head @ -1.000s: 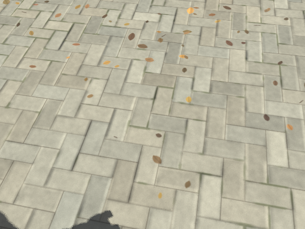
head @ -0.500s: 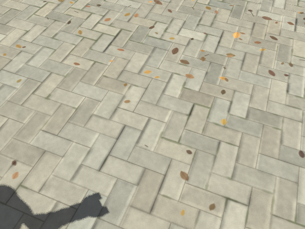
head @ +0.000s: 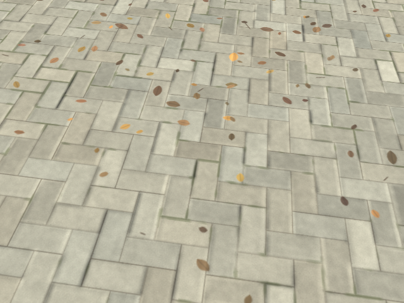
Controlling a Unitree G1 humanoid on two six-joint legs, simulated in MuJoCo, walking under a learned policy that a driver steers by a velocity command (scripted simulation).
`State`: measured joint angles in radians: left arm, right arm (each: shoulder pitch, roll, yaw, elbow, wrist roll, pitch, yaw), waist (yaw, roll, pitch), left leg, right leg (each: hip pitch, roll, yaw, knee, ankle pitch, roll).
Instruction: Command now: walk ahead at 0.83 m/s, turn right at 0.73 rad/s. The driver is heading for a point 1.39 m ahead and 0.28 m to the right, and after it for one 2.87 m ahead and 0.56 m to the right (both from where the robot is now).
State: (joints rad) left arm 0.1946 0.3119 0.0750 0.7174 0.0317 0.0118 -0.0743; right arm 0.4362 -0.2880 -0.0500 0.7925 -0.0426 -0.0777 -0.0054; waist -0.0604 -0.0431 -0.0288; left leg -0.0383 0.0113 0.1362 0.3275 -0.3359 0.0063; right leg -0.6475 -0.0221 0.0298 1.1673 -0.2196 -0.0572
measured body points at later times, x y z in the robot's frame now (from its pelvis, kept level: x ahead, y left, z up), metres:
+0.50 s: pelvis +0.37 -0.12 -0.01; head +0.40 -0.12 +0.44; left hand +0.49 +0.14 -0.14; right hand +0.45 -0.41 -0.09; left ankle +0.55 +0.02 -0.66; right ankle +0.30 -0.10 -0.74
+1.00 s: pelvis +0.82 -0.29 +0.00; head +0.84 -0.30 +0.45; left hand +1.14 -0.20 -0.05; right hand +0.63 -0.50 -0.13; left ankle +0.78 -0.18 -0.74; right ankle +0.91 -0.50 -0.69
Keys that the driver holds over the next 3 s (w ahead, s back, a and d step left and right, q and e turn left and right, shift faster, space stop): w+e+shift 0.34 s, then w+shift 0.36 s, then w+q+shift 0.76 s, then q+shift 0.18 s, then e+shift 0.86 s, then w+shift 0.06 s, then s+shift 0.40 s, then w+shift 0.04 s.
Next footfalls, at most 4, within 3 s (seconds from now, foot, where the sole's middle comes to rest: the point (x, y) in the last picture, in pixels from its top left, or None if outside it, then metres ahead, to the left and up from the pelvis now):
0.26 right None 0.34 -0.11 -0.78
0.72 left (240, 220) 0.81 -0.19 -0.78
1.12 right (318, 165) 1.07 -0.56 -0.78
1.54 left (262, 98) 1.50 -0.39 -0.78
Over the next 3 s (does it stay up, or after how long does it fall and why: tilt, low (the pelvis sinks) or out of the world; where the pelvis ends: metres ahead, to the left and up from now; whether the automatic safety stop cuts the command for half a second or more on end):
stays up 1.66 -0.39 0.00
